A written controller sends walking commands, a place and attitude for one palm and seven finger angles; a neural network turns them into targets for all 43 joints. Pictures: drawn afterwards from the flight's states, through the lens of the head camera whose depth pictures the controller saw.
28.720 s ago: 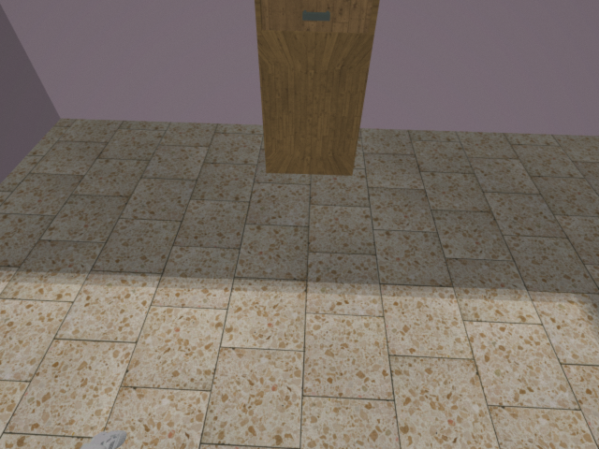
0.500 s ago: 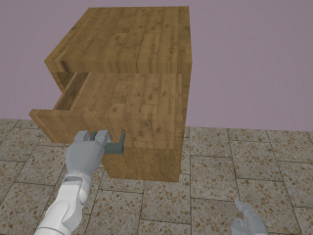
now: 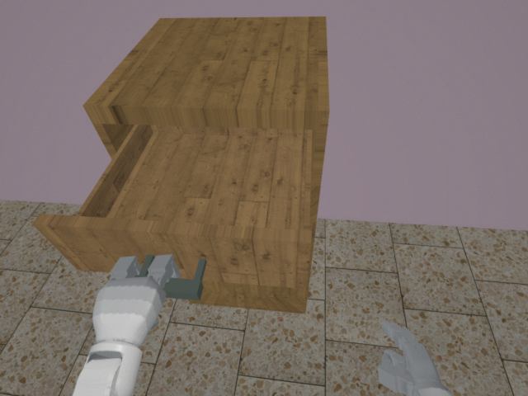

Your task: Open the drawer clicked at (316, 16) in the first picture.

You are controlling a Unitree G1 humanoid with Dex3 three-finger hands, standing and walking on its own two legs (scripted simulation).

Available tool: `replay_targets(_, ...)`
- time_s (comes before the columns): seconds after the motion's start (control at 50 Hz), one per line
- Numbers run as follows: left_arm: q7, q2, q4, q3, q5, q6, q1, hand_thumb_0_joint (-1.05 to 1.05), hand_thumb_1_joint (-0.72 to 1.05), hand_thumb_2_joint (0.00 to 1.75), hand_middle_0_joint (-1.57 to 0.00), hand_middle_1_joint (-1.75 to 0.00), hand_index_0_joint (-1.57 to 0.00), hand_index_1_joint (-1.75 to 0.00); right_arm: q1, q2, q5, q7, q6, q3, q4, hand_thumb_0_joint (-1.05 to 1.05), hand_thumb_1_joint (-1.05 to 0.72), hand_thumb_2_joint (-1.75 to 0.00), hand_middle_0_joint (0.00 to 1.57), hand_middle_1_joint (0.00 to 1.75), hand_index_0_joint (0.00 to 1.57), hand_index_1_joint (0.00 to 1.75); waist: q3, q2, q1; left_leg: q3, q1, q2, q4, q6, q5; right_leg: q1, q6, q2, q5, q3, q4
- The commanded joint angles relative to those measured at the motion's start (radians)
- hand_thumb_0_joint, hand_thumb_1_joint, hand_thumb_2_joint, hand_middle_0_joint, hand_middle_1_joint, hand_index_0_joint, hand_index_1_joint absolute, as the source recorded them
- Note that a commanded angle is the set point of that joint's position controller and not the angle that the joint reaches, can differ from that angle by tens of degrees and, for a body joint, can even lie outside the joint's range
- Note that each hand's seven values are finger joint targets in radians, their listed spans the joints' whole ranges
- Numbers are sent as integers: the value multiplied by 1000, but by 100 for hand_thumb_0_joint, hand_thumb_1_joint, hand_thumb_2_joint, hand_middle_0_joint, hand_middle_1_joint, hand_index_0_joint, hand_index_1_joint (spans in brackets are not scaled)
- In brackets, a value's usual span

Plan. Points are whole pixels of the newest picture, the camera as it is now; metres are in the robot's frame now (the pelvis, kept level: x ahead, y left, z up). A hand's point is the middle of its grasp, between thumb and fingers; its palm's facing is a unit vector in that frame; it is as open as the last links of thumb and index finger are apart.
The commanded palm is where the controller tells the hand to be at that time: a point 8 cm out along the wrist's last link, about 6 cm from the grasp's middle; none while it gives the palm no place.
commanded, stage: pull the drawer open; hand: left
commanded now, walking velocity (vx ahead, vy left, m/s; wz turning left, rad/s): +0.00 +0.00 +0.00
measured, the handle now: (171, 275) +0.28 +0.18 +0.04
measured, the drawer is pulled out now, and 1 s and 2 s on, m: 0.25 0.30 0.29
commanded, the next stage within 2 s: open the thumb to release the handle in 0.58 s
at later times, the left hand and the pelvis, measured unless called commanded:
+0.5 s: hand (135, 354) +0.17 +0.21 +0.02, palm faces +0.01 -0.13 -0.99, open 5.4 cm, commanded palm +0.12 +0.21 +0.07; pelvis -0.01 +0.00 -0.01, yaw -1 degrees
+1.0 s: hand (128, 343) +0.18 +0.22 +0.02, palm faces +0.05 -0.11 -0.99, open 8.3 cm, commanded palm +0.15 +0.22 +0.07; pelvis -0.01 +0.00 -0.01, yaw +0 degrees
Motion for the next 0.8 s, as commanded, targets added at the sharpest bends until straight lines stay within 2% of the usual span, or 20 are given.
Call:
replay_targets(0.0, 49, 107, -250, 73, 1, -26, -17, 0, 90, 90, -40, -135, -40, -135, -136, -91, -1, -7, -48, -27, -162, 0, -90, -90, 20, 30, 20, 30, -155, -50, 10, -11, 41, -51, -56, 16, 352, 119, -21, 26, 333, 22, -82)
replay_targets(0.06, 56, 140, -278, 118, -2, -35, 83, 0, 90, 90, -40, -135, -40, -135, -135, -92, 0, -4, -53, -29, -170, 0, -90, -90, 20, 30, 20, 30, -175, -47, 27, -14, 48, -47, -49, 12, 376, 130, -23, 33, 352, 31, -77)
replay_targets(0.12, 61, 109, -311, 87, -2, -44, 102, 0, 90, 90, -40, -135, -40, -135, -129, -90, -3, 3, -52, -28, -172, 0, -90, -90, 20, 30, 20, 30, -161, -52, 15, -14, 38, -49, -37, 15, 366, 108, -22, 29, 348, 33, -69)
replay_targets(0.16, 64, 126, -329, 103, 1, -45, 112, 0, 90, 90, -40, -135, -40, -135, -132, -94, -3, 6, -51, -31, -172, 0, -90, -90, 20, 30, 20, 30, -158, -28, 17, -16, 46, -46, -38, 10, 365, 98, -26, 35, 327, 37, -72)
replay_targets(0.26, 78, 132, -356, 116, -2, -55, 193, 0, 90, 90, -40, -135, -40, -135, -129, -92, -7, 11, -56, -30, -187, 0, -90, -90, 20, 30, 20, 30, -143, -52, 22, -23, 31, -44, -23, 13, 343, 75, -27, 35, 310, 44, -64)
replay_targets(0.32, 83, 110, -366, 95, -1, -62, 222, 0, 90, 90, -40, -135, -40, -135, -119, -89, -9, 14, -57, -29, -188, 0, -90, -90, 20, 30, 20, 30, -141, -44, 20, -23, 21, -46, -14, 16, 325, 60, -25, 32, 289, 40, -53)
replay_targets(0.36, 90, 158, -373, 148, -9, -62, 242, 0, 90, 90, -40, -135, -40, -135, -129, -96, -6, 10, -55, -29, -191, 0, -90, -90, 20, 30, 20, 30, -141, -49, 28, -24, 11, -46, -18, 13, 303, 72, -28, 34, 280, 58, -66)
replay_targets(0.42, 96, 123, -373, 115, -5, -67, 262, 0, 90, 90, -40, -135, -40, -135, -114, -91, -12, 14, -58, -28, -192, 0, -90, -90, 20, 30, 20, 30, -128, -53, 21, -25, 7, -48, -6, 16, 293, 45, -27, 32, 266, 52, -54)
replay_targets(0.44, 99, 141, -380, 135, -6, -69, 278, 0, 90, 90, -40, -135, -40, -135, -117, -92, -8, 14, -57, -29, -193, 0, -90, -90, 20, 30, 20, 30, -126, -46, 24, -25, 5, -47, -7, 14, 290, 45, -27, 32, 263, 55, -58)
replay_targets(0.46, 103, 165, -384, 162, -9, -71, 296, 0, 90, 90, -40, -135, -40, -135, -120, -96, -10, 11, -57, -28, -195, 0, -90, -90, 20, 30, 20, 30, -139, -50, 30, -27, 11, -46, -7, 11, 294, 57, -30, 34, 272, 70, -65)
replay_targets(0.52, 107, 121, -394, 122, -14, -77, 366, 0, 90, 90, -40, -135, -40, -135, -114, -89, -9, 18, -60, -25, -202, 0, -90, -90, 20, 30, 20, 30, -135, -51, 34, -24, -1, -47, 0, 14, 306, 52, -27, 31, 285, 62, -47)
replay_targets(0.56, 114, 164, -417, 167, -23, -75, 421, 0, 90, 90, -40, -135, -40, -135, -124, -97, -5, 22, -60, -24, -212, 0, -90, -90, 20, 30, 20, 30, -143, -33, 45, -25, 1, -39, 2, 9, 329, 63, -30, 32, 300, 76, -52)
replay_targets(0.6, 114, 135, -432, 135, -31, -75, 455, 0, 90, 90, -40, -135, -40, -135, -115, -96, -3, 31, -58, -22, -212, 0, -90, -90, 20, 30, 20, 30, -141, -46, 37, -23, -11, -38, 5, 11, 347, 69, -27, 27, 335, 71, -40)
replay_targets(0.64, 119, 138, -466, 137, -34, -79, 505, 0, 90, 90, -40, -135, -40, -135, -117, -102, -4, 36, -58, -21, -223, 0, -90, -90, 20, 30, 20, 30, -157, -30, 46, -22, -16, -35, 11, 11, 375, 73, -25, 27, 358, 78, -30)
replay_targets(0.66, 139, 287, -389, 281, 12, -69, 153, 0, 90, 90, -40, -135, -40, -135, -123, -118, -13, 9, -36, -20, -163, 0, -90, -90, 20, 30, 20, 30, -101, -74, -19, -34, -46, -42, 14, 6, 276, 4, -26, 33, 293, 83, -37)
replay_targets(0.68, 148, 230, -382, 253, 30, -70, 135, 0, 83, 87, -40, -134, -40, -134, -132, -103, -30, -2, -39, -26, -182, 0, -90, -90, 20, 30, 20, 30, -102, -40, 18, -34, -36, -50, 5, 13, 223, 0, -28, 29, 229, 84, -45)
replay_targets(0.7, 153, 208, -326, 240, 29, -69, 164, 0, 76, 84, -39, -134, -39, -134, -115, -95, -24, -2, -46, -27, -178, 0, -90, -90, 20, 30, 20, 30, -74, -33, 3, -34, -42, -50, 5, 13, 198, -14, -31, 29, 193, 73, -54)
replay_targets(0.72, 154, 176, -323, 214, 26, -72, 181, 0, 69, 81, -38, -133, -38, -133, -118, -94, -21, -2, -52, -29, -180, 0, -90, -90, 20, 30, 20, 30, -90, -11, 12, -30, -28, -50, 4, 13, 204, -19, -33, 31, 186, 69, -50)
replay_targets(0.74, 154, 181, -333, 221, 13, -68, 173, 0, 62, 78, -38, -132, -38, -132, -112, -98, -14, -3, -50, -38, -180, 0, -90, -90, 20, 30, 20, 30, -119, 6, 12, -30, -11, -46, -1, 10, 226, -5, -33, 32, 199, 54, -46)
replay_targets(0.78, 144, 148, -346, 184, -23, -48, 173, 0, 48, 72, -37, -130, -37, -130, -116, -102, -9, -10, -51, -42, -181, 0, -90, -90, 20, 30, 20, 30, -174, 5, 9, -26, 13, -44, -3, 12, 251, 30, -25, 29, 223, 36, -41)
